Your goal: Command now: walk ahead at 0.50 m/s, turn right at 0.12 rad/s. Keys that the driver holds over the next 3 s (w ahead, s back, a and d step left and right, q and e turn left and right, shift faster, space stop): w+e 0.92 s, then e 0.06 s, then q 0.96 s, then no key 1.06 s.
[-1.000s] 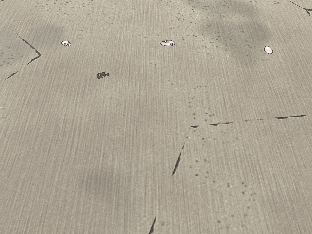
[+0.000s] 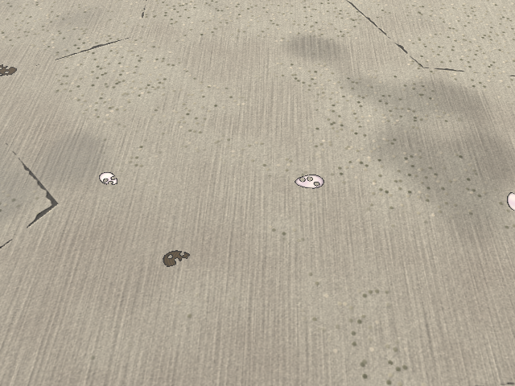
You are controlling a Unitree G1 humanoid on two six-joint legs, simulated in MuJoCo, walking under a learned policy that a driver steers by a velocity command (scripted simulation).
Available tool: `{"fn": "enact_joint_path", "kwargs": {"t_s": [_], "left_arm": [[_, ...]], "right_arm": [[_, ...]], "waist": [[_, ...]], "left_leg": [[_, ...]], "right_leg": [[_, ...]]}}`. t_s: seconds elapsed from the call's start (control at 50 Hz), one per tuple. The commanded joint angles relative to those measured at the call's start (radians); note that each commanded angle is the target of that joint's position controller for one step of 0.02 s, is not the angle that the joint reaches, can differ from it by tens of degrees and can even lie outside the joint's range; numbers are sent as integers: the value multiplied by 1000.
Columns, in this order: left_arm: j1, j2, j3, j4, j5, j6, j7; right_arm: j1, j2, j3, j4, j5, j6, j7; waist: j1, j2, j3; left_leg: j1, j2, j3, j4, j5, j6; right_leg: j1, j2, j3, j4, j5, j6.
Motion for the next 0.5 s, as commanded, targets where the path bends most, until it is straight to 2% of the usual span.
{"fn": "enact_joint_path", "kwargs": {"t_s": [0.02,0.08,0.12,0.18,0.22,0.28,0.32,0.34,0.36,0.38,0.4,0.42,0.44,0.46,0.48,0.5], "left_arm": [[26,64,20,-53,-2,10,4],[-38,51,21,-73,0,28,9],[-75,48,22,-83,2,26,4],[-157,32,17,-108,5,19,-10],[-221,18,10,-135,6,19,-19],[-289,17,7,-181,4,20,-36],[-304,27,11,-208,3,22,-48],[-287,39,17,-216,3,23,-53],[-245,58,28,-215,5,25,-55],[-142,88,47,-195,4,27,-54],[25,145,80,-152,0,29,-44],[173,246,111,-127,-1,39,-20],[121,291,110,-153,-9,31,-22],[141,207,85,-161,0,28,-24],[109,159,74,-162,5,21,-21],[45,139,67,-172,5,15,-21]], "right_arm": [[19,-104,-28,-35,-2,-27,-1],[40,-133,-39,-2,-11,-37,-12],[51,-140,-40,14,-11,-35,-20],[59,-151,-40,30,-6,-32,-28],[93,-161,-43,52,-2,-27,-33],[133,-173,-49,82,9,-7,-36],[131,-186,-55,89,16,9,-40],[115,-199,-58,85,19,17,-45],[103,-215,-63,80,21,24,-51],[89,-224,-65,75,21,35,-58],[83,-215,-59,67,21,40,-64],[106,-163,-37,39,-9,28,-65],[164,-54,0,-6,-14,-8,-45],[63,-146,-18,-13,22,-48,-25],[-12,-162,-21,-39,48,-66,-18],[-25,-148,-19,-38,34,-72,-24]], "waist": [[6,112,-77],[-1,89,-25],[-11,85,-13],[-40,84,11],[-69,75,33],[-91,71,57],[-80,85,55],[-60,101,35],[-32,124,-5],[28,132,-66],[111,104,-153],[147,-62,-261],[47,-254,-378],[118,-121,-383],[115,-77,-254],[64,27,-159]], "left_leg": [[196,283,-286,-272,127,181],[172,282,-179,-324,166,175],[193,267,-104,-332,194,152],[204,246,-6,-344,204,118],[251,263,25,-342,205,111],[374,301,53,-298,253,101],[438,323,71,-234,383,84],[452,325,89,-179,542,72],[459,322,106,-96,727,58],[440,305,128,50,862,39],[334,261,155,268,826,4],[52,202,162,602,400,-42],[-353,-25,5,928,-412,-97],[-465,32,-162,973,-395,-67],[-505,73,-144,935,-317,-44],[-462,118,-139,832,-242,-41]], "right_leg": [[-178,-92,56,-25,81,12],[-244,-87,85,-125,204,32],[-263,-73,92,-224,321,35],[-226,-53,46,-387,461,29],[-231,-47,19,-456,484,21],[-278,-36,-8,-520,412,-2],[-275,-19,-41,-541,311,-27],[-226,6,-71,-546,257,-44],[-148,42,-106,-540,204,-63],[-8,86,-134,-556,187,-88],[242,118,-120,-615,246,-127],[561,-73,178,-612,304,-204],[848,-284,752,-778,123,-408],[852,-273,741,-845,74,-366],[742,-237,587,-844,127,-324],[578,-192,474,-852,229,-290]]}}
